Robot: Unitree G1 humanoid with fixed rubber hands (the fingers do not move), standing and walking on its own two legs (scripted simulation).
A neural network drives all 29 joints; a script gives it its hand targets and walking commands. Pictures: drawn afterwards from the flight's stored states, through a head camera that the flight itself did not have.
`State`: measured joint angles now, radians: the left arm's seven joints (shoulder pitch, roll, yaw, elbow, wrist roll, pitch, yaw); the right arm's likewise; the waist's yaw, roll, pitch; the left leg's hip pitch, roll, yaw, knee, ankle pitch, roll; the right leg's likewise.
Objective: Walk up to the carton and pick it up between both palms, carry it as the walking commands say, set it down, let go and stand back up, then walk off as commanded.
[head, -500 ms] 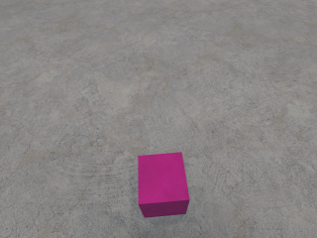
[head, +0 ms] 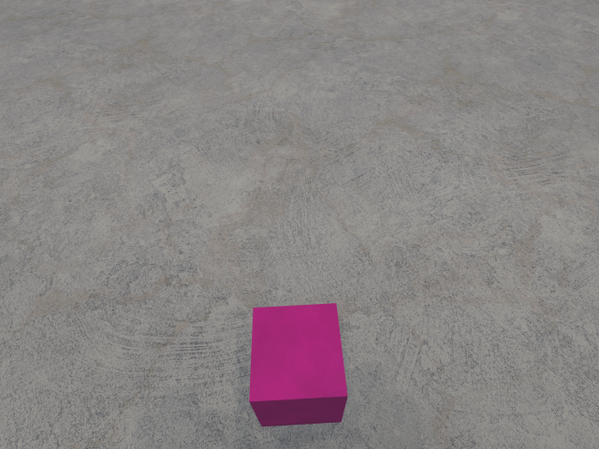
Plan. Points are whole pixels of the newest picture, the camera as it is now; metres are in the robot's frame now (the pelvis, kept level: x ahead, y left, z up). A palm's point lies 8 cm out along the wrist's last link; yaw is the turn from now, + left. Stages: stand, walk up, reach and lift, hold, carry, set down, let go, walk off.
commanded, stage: walk up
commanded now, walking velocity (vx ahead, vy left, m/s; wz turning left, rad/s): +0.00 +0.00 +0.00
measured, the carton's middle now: (298, 366) +0.43 +0.05 -0.64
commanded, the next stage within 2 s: stand in 0.26 s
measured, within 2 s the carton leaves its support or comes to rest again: neither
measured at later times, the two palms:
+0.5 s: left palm out of the picture +0.00 +0.21 -0.15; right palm out of the picture -0.03 -0.20 -0.16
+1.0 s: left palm (165, 446) +0.14 +0.22 -0.15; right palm out of the picture +0.14 -0.19 -0.16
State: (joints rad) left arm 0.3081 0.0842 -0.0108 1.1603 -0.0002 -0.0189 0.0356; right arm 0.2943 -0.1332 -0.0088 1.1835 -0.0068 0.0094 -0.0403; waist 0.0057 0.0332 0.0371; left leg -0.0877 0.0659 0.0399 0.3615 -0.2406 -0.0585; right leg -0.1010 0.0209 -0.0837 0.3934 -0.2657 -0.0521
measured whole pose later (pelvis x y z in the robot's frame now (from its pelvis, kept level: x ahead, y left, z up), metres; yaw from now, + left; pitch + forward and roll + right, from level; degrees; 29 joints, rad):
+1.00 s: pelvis -0.02 +0.03 -0.04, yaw +0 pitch +19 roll +0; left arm 0.05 0.10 0.03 0.50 -0.01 0.51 0.02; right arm 0.01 -0.17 -0.02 0.58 0.03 0.52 0.04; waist 0.01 0.01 -0.13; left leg -0.73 0.01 -0.04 0.74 -0.35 -0.03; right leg -0.74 0.00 -0.01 0.75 -0.34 -0.01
